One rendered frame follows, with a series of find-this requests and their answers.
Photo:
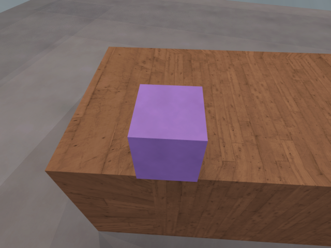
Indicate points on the pedestal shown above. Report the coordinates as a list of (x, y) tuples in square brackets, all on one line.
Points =
[(266, 171)]

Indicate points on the carton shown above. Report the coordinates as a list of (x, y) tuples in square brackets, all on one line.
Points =
[(168, 135)]

